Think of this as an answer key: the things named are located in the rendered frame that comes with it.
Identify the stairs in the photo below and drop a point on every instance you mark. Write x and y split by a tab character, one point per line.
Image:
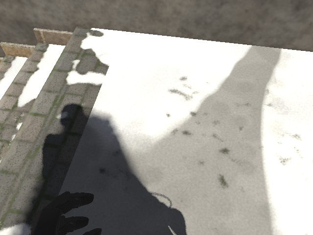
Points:
21	80

